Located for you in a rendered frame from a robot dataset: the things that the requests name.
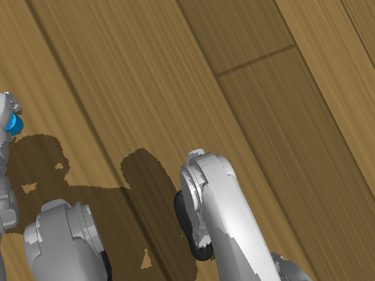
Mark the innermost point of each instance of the right robot foot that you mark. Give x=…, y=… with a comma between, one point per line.
x=201, y=254

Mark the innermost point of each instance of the right robot hand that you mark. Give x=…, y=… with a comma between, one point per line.
x=289, y=270

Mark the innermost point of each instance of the left robot arm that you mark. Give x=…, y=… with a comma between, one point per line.
x=8, y=206

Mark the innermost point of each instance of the left robot foot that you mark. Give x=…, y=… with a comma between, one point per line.
x=107, y=265

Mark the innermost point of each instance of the left robot hand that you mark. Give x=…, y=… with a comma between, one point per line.
x=8, y=104

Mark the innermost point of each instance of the tin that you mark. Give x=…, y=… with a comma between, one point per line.
x=14, y=125

